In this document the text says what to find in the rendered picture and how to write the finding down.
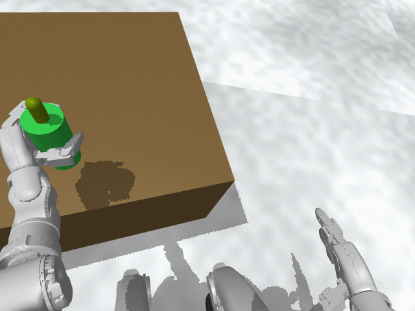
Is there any right robot arm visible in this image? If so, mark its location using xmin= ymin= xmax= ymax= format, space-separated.
xmin=350 ymin=291 xmax=395 ymax=311

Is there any right robot hand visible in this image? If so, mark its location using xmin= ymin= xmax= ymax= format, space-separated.
xmin=310 ymin=207 xmax=378 ymax=311

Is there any bottle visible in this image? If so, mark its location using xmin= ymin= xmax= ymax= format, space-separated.
xmin=19 ymin=97 xmax=81 ymax=170

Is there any left robot hand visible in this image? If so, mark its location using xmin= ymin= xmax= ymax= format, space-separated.
xmin=0 ymin=100 xmax=84 ymax=173

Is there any left robot arm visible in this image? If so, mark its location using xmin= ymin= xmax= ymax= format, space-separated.
xmin=0 ymin=166 xmax=73 ymax=311

